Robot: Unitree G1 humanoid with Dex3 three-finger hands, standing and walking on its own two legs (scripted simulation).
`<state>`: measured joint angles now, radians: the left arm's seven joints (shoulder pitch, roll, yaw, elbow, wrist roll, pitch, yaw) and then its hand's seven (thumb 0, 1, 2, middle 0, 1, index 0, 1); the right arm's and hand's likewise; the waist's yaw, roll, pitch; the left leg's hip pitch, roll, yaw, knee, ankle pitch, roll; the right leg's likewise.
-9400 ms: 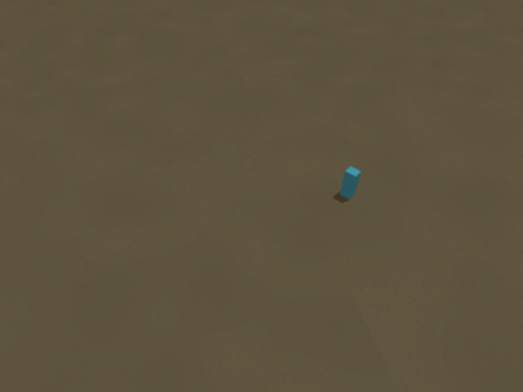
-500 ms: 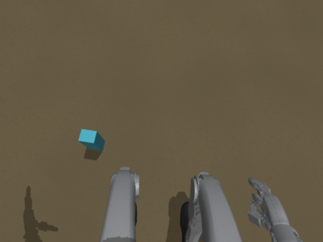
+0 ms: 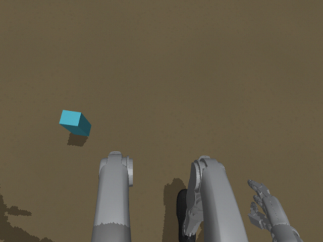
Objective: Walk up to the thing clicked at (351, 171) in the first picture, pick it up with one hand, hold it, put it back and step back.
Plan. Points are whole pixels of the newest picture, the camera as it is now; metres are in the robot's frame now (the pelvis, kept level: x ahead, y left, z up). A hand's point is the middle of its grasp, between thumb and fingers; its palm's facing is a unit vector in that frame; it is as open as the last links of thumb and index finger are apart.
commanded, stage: go down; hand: left
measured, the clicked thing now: (77, 124) +0.43 +0.33 -0.35
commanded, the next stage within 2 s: none
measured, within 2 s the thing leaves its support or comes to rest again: neither
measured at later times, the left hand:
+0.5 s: hand out of the picture +0.29 +0.49 -0.02, palm faces +0.43 -0.90 -0.10, open 17.5 cm
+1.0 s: hand out of the picture +0.29 +0.50 -0.03, palm faces +0.44 -0.90 -0.08, open 17.5 cm
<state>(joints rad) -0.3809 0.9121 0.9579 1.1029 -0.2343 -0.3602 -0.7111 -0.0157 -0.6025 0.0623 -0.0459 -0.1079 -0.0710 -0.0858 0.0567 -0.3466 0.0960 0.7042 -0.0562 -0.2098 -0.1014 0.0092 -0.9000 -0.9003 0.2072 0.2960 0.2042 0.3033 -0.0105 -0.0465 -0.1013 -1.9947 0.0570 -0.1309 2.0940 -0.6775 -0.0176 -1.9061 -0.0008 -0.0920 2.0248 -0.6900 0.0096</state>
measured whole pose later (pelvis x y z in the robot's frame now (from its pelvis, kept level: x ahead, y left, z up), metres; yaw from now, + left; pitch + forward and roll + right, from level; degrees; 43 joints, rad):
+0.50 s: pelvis -0.01 +0.00 -0.04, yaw -1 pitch +31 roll -8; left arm -0.44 0.99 1.01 1.15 -0.24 -0.36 -0.75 -0.02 -0.58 0.10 -0.03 -0.12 -0.05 -0.10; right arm 0.05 -0.36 0.12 0.71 -0.07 -0.22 -0.10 0.01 -0.90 -0.90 0.21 0.30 0.21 0.30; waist -0.01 -0.06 -0.07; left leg -2.10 0.05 -0.15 2.22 -0.68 -0.02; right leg -2.00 0.00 -0.10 2.14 -0.69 0.01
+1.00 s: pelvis -0.01 +0.01 -0.05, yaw -2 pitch +31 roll -9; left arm -0.45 1.02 1.04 1.15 -0.26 -0.38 -0.77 -0.02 -0.58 0.09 -0.04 -0.12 -0.06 -0.10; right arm 0.04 -0.37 0.13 0.70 -0.07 -0.21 -0.09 0.01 -0.90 -0.90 0.21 0.30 0.21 0.30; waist -0.02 -0.07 -0.06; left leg -2.14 0.05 -0.15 2.27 -0.69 -0.01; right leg -2.03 0.00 -0.10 2.18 -0.70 0.02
